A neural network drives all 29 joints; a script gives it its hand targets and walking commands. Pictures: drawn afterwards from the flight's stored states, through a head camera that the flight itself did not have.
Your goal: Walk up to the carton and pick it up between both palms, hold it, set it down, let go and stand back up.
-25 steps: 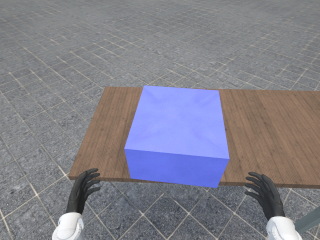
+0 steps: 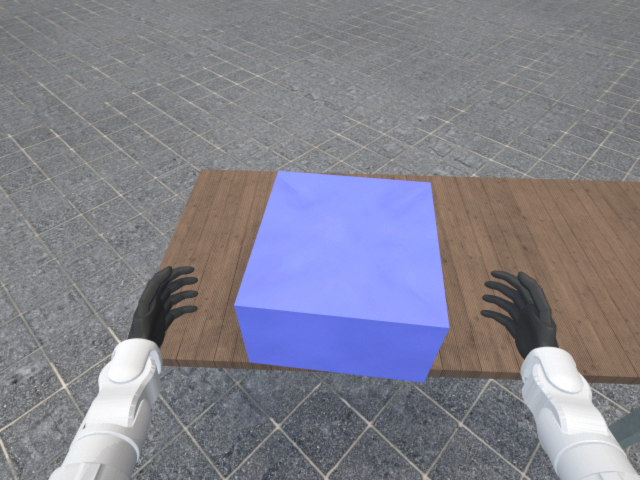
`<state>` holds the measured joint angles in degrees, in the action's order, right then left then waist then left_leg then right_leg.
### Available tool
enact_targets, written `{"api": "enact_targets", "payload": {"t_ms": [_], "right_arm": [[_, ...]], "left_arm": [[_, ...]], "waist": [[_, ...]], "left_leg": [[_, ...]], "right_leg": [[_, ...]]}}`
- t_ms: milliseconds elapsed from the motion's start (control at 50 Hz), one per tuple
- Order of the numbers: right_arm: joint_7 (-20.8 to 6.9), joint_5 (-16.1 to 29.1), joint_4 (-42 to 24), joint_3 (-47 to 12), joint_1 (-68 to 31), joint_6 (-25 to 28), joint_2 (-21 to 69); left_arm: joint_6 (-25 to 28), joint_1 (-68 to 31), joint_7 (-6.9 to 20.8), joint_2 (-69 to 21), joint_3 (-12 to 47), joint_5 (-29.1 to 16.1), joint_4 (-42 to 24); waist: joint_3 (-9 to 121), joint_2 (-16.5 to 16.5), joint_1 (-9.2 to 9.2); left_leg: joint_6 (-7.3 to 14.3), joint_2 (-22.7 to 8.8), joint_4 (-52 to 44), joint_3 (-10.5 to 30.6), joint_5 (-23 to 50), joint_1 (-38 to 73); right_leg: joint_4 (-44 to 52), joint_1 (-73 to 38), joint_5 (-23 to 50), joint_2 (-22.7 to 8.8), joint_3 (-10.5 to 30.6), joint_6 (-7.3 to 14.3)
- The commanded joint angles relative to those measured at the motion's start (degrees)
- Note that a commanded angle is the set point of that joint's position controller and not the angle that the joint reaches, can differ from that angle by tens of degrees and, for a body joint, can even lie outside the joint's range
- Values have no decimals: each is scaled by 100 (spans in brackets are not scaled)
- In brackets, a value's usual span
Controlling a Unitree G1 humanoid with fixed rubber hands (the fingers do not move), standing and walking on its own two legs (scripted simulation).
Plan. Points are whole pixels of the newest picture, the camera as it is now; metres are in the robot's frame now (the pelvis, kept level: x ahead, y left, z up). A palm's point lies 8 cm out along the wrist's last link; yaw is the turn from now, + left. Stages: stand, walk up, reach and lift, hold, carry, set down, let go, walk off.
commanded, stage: reach and lift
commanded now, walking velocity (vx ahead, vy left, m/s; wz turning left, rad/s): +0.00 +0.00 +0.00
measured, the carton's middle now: (344, 267) +0.48 -0.02 -0.04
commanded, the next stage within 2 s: none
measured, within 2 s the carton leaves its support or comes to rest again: neither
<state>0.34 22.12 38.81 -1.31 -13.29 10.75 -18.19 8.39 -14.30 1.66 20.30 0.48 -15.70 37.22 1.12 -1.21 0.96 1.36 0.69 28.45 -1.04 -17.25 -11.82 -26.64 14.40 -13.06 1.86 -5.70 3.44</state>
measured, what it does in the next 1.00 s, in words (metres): stands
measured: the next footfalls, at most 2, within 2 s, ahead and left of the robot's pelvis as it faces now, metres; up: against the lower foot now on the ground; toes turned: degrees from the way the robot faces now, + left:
none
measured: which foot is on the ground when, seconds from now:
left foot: down 0.00-1.00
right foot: down 0.00-1.00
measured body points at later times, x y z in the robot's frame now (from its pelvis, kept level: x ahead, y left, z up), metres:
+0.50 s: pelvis -0.01 +0.01 +0.00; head +0.02 +0.02 +0.45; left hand +0.41 +0.23 +0.09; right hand +0.38 -0.26 +0.09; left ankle -0.02 +0.10 -0.74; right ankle +0.01 -0.08 -0.74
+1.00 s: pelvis +0.00 +0.01 +0.00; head +0.07 +0.02 +0.45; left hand +0.47 +0.24 +0.13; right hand +0.45 -0.26 +0.13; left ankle -0.02 +0.10 -0.74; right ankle +0.01 -0.08 -0.74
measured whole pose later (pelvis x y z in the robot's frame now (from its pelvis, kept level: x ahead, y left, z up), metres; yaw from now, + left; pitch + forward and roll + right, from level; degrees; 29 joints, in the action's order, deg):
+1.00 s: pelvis +0.00 +0.01 +0.00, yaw -1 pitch +15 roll -1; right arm -1.7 22.3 54.8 1.1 -49.5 -4.3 -27.2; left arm -9.3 -53.0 -1.3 25.1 1.6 -16.7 52.3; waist 7.6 -0.5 1.5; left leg 2.0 0.6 26.8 -0.6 -13.8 -28.0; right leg -20.7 28.7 -7.2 2.7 -4.6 2.9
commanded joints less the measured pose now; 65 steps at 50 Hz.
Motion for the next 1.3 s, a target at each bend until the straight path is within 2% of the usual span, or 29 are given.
{"api": "enact_targets", "payload": {"t_ms": [0,60,120,140,180,260,280,340,420,500,580,600,680,780,800,840,880,940,1000,1060,1100,1120,1140,1160,1200,1220,1240,1280], "right_arm": [[37,-48,-700,336,-1314,-88,-1038],[5,-25,-908,362,-1659,-262,-1092],[-8,-44,-887,426,-1989,-463,-1251],[-20,-45,-894,443,-2131,-507,-1243],[-62,-32,-949,469,-2392,-582,-1307],[-96,-26,-688,501,-2846,-768,-1397],[-101,-18,-704,473,-2973,-789,-1446],[-123,-5,-287,485,-3343,-913,-1579],[-122,-58,-41,541,-3945,-1018,-1692],[-196,-35,287,505,-4353,-1087,-1814],[-224,-16,439,539,-4851,-1145,-2007],[-225,1,464,512,-4841,-1163,-1981],[-227,59,540,520,-5166,-1261,-2125],[-238,3,606,600,-5485,-1374,-2248],[-226,0,583,561,-5608,-1373,-2197],[-228,1,559,570,-5676,-1362,-2222],[-210,23,692,543,-5725,-1379,-2201],[-191,32,814,513,-5839,-1336,-2174],[-216,-21,1369,371,-5850,-1306,-2029],[-229,40,1687,104,-5659,-948,-1816],[-250,80,2197,-51,-5268,-619,-1712],[-242,108,2222,-83,-5241,-411,-1681],[-242,167,2218,-148,-5188,-188,-1747],[-232,178,2440,-69,-5234,-2,-1771],[-237,153,2416,53,-5441,298,-1793],[-247,165,2216,114,-5630,416,-1838],[-275,125,2483,162,-5669,467,-1833],[-312,42,2320,234,-5894,545,-1847]], "left_arm": [[-208,-1579,69,940,-430,119,-786],[-380,-1975,8,932,-480,67,-1017],[-553,-2355,-4,1059,-537,102,-807],[-566,-2525,-32,1037,-478,48,-761],[-592,-2851,-100,1045,-439,3,-749],[-699,-3349,-165,1064,-371,-67,-497],[-718,-3459,-182,1088,-389,-59,-485],[-902,-3793,-176,1081,-333,-20,-254],[-1008,-4487,-228,1180,-209,-120,76],[-1118,-4877,-272,1205,-85,-143,259],[-1275,-5307,-305,1277,-4,-249,368],[-1303,-5388,-308,1258,-11,-241,367],[-1494,-5587,-324,1376,-80,-171,272],[-1670,-5904,-327,1482,-87,-155,355],[-1674,-5996,-322,1488,-84,-203,354],[-1676,-6031,-332,1533,-156,-148,365],[-1655,-6194,-310,1577,-162,-129,440],[-1596,-6314,-299,1528,-170,-77,604],[-1465,-6274,-247,1457,-1,-64,1386],[-1007,-5991,-175,1315,93,-63,1792],[-623,-5573,-87,1197,90,57,2262],[-387,-5538,-50,1156,115,65,2294],[-185,-5504,-33,1168,77,54,2245],[10,-5569,-22,1120,119,48,2398],[367,-5865,-62,1057,234,-65,2374],[505,-6140,-112,1064,298,-141,2161],[623,-6255,-153,959,405,-234,2368],[824,-6509,-226,957,565,-421,2419]], "waist": [[1582,-4,36],[1874,129,2],[2011,149,0],[1998,114,-4],[2192,261,-40],[2565,202,-20],[2624,247,-83],[2706,223,-3],[2662,214,28],[3080,325,28],[3533,234,67],[3709,247,28],[4103,222,71],[4304,207,112],[4401,116,68],[4623,107,95],[4673,197,93],[4862,173,84],[4429,166,83],[4456,191,47],[4239,314,2],[4294,369,77],[4392,467,42],[4297,584,109],[4532,746,204],[4761,889,218],[4779,955,255],[5085,832,250]], "left_leg": [[-154,-23,-617,302,1907,-519],[-139,-26,-627,279,1897,-318],[-121,-40,-658,276,1821,-425],[-114,-70,-690,287,1679,-486],[-124,-70,-637,276,1605,-469],[-102,-110,-625,311,1662,-498],[-110,-101,-585,301,1727,-513],[-155,-105,-578,331,1901,-369],[-103,-149,-563,336,1562,-544],[-171,-184,-436,384,1925,-283],[-185,-174,-327,401,2203,-167],[-194,-175,-313,412,2355,-147],[-223,-135,-183,431,2773,-175],[-246,-194,-208,434,2919,-268],[-191,-145,-171,418,2946,-283],[-216,-131,-171,396,3114,-384],[-217,-123,-183,389,3045,-520],[-202,-111,-165,378,3112,-593],[-184,-129,-168,405,2809,-859],[-232,-153,-1,439,3116,-821],[-289,-166,148,464,3434,-823],[-353,-175,264,470,3635,-832],[-401,-182,348,487,3823,-730],[-459,-207,426,499,3848,-719],[-574,-285,588,541,3927,-410],[-625,-284,690,535,3947,-221],[-641,-298,770,536,3730,-149],[-598,-304,902,521,3280,-210]], "right_leg": [[205,-1777,2505,-234,906,-333],[343,-1613,2393,-245,883,-290],[371,-1624,2367,-243,900,-281],[409,-1534,2153,-236,901,-266],[411,-1378,1955,-241,888,-253],[456,-1348,1948,-219,849,-258],[421,-1328,1987,-211,846,-261],[467,-1182,2068,-158,743,-238],[454,-896,1622,-166,718,-238],[440,-592,1778,-116,591,-218],[395,-392,2012,-82,520,-226],[398,-474,2181,-62,492,-229],[307,-627,2695,-27,514,-276],[287,-666,2867,-55,479,-297],[252,-695,2993,-35,481,-317],[185,-900,3377,-59,484,-357],[123,-1063,3561,-91,512,-359],[78,-1192,3786,-93,528,-390],[67,-943,3404,-140,558,-394],[-35,-655,3373,-101,492,-371],[-168,-425,3518,-120,487,-357],[-247,-343,3613,-113,468,-341],[-303,-213,3693,-92,437,-335],[-323,98,3457,-80,419,-308],[-299,839,2831,-31,300,-262],[-287,1135,2616,13,243,-208],[-284,1581,2218,27,172,-154],[-377,1926,1803,2,138,-143]]}}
